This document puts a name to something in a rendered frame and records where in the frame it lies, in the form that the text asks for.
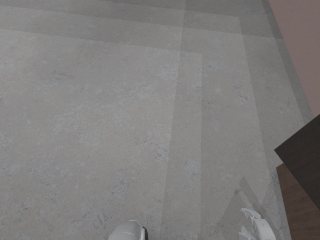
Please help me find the left robot thigh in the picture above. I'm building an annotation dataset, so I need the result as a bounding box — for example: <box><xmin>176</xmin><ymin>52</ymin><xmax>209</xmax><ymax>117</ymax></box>
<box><xmin>108</xmin><ymin>222</ymin><xmax>145</xmax><ymax>240</ymax></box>

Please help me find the right robot hand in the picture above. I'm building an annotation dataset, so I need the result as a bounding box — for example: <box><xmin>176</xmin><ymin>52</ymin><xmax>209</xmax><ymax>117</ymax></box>
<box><xmin>238</xmin><ymin>208</ymin><xmax>276</xmax><ymax>240</ymax></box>

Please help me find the cupboard door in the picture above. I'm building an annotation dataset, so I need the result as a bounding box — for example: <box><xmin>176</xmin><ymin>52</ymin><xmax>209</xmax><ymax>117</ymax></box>
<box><xmin>274</xmin><ymin>114</ymin><xmax>320</xmax><ymax>211</ymax></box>

